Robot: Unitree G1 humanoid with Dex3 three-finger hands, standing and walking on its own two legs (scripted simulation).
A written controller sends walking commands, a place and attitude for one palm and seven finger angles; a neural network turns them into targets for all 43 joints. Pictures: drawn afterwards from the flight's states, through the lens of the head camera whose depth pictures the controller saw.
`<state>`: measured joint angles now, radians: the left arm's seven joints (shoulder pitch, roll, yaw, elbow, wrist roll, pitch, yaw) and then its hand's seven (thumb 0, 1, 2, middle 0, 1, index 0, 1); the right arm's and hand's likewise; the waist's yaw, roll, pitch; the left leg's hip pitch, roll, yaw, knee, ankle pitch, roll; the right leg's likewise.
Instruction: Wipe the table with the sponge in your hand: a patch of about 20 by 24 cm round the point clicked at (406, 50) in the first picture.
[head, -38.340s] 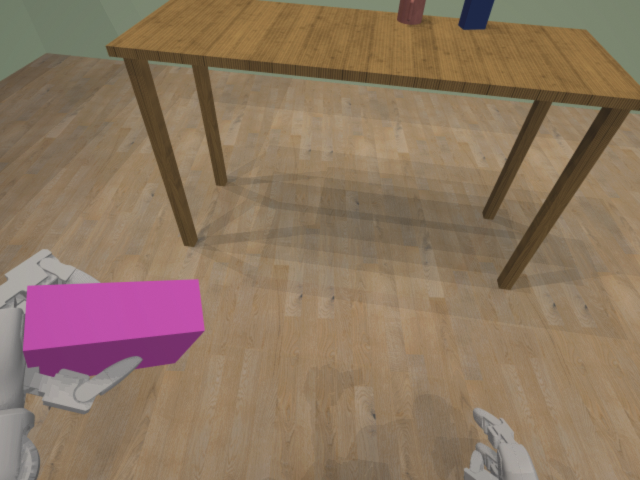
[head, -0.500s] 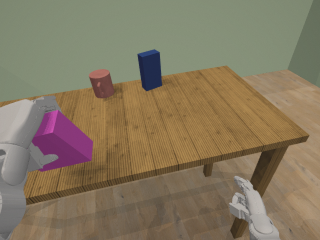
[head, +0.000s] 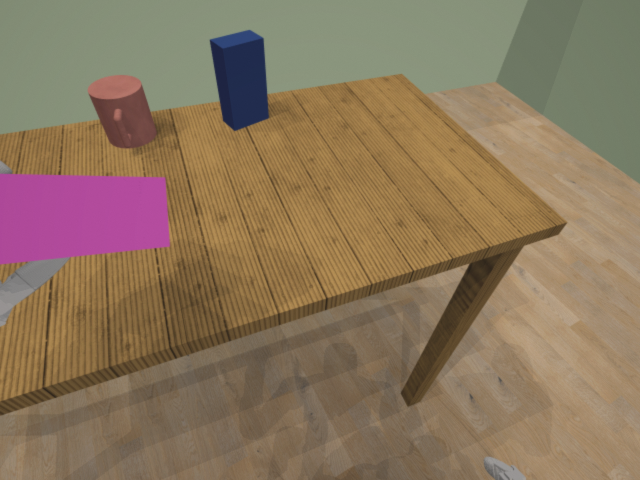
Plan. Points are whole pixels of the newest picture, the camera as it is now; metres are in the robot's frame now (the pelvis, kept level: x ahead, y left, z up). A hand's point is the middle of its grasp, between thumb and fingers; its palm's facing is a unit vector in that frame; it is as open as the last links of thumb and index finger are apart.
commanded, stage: step back with the hand held close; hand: left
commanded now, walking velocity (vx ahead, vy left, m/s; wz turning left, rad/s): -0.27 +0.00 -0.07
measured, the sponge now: (78, 214) +0.26 +0.20 +0.26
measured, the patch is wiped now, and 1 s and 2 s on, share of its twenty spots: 1.00 1.00 1.00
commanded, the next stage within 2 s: stop stepping back and stand still in 0.94 s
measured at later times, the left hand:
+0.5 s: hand out of the picture +0.16 +0.22 +0.28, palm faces +0.50 -0.82 -0.28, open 9.6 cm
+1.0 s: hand out of the picture +0.04 +0.15 +0.26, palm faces +0.33 -0.81 -0.48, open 9.6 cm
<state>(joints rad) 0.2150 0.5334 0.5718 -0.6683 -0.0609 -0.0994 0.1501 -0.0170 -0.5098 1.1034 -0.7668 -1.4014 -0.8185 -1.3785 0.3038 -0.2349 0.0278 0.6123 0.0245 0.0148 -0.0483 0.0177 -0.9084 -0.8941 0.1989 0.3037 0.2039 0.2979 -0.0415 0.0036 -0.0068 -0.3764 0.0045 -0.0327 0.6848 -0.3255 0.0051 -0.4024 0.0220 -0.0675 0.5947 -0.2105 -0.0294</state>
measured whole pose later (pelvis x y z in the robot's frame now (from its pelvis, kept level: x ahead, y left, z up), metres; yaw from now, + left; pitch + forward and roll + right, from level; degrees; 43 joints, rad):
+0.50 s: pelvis -0.06 -0.01 -0.02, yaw +2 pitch +0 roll +0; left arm 0.14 0.45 0.49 -0.70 -0.07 -0.09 0.14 -0.02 -0.51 1.10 -0.77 -1.40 -0.82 -1.38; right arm 0.14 -0.21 0.05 0.60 0.03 -0.03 -0.04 0.01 -0.91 -0.89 0.20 0.30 0.21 0.30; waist -0.04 -0.03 0.01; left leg -0.45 0.04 0.01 0.87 -0.46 0.02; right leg -0.52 -0.02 -0.09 0.70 -0.18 -0.04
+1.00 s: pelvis -0.18 -0.04 +0.00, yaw +0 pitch +2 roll +2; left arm 0.39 0.53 0.52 -0.86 -0.08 -0.16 0.11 -0.02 -0.51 1.10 -0.77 -1.40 -0.82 -1.38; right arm 0.15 -0.21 -0.01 0.54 0.03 -0.07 -0.04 0.01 -0.91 -0.89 0.20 0.30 0.20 0.30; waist -0.07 -0.07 0.04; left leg -0.34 0.06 0.05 0.69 -0.38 -0.02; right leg -0.52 0.00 0.01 0.62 -0.14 -0.03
